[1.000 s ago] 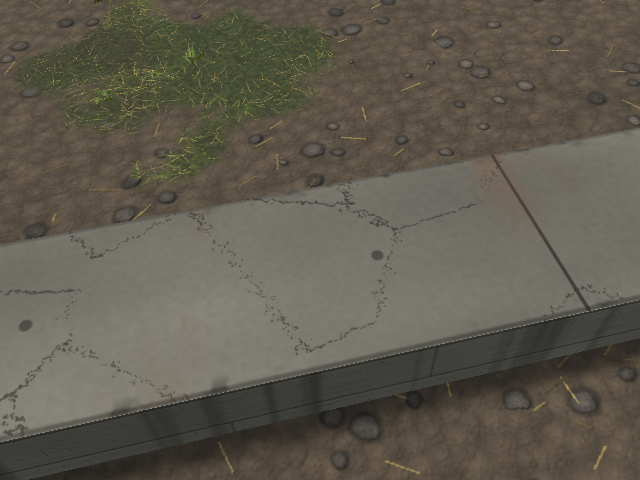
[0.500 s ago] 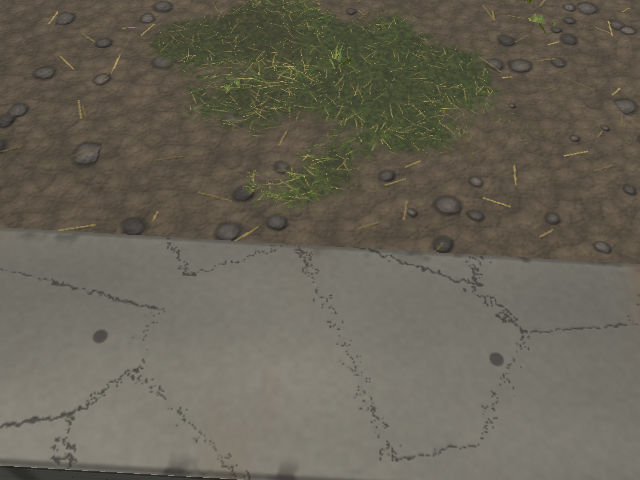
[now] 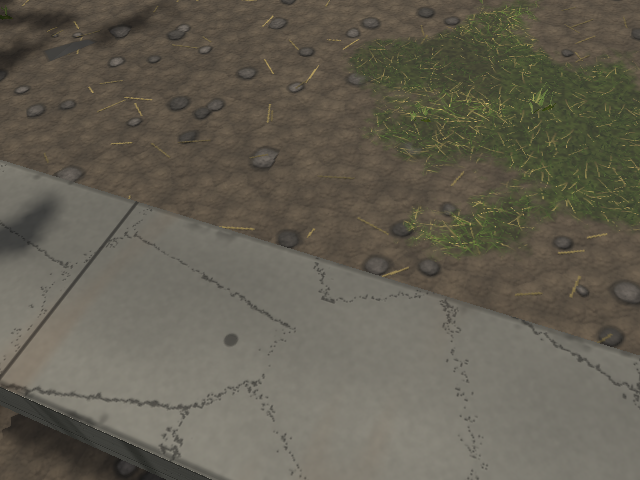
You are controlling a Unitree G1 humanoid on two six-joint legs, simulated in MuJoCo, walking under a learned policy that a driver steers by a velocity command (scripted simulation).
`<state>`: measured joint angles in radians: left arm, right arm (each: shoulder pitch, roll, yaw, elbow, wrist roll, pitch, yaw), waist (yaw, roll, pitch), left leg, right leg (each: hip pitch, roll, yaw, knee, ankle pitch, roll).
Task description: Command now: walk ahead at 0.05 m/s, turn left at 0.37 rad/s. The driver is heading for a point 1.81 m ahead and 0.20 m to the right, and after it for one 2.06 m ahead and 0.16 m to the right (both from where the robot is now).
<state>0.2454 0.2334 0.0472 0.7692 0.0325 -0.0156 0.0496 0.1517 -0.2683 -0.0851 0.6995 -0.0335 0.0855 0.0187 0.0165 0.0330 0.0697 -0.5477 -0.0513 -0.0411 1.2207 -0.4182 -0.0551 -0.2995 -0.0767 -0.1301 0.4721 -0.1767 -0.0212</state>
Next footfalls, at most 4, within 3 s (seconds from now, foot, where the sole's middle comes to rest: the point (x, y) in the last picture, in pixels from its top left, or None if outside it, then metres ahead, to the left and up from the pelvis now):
0.14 left None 0.03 0.13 -0.78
0.44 right None -0.02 -0.07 -0.78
2.30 right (388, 454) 0.44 -0.05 -0.59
2.84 left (318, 301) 0.76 0.08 -0.59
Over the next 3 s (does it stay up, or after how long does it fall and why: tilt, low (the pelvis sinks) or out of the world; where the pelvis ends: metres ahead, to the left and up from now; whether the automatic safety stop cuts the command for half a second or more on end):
stays up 0.71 0.03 0.18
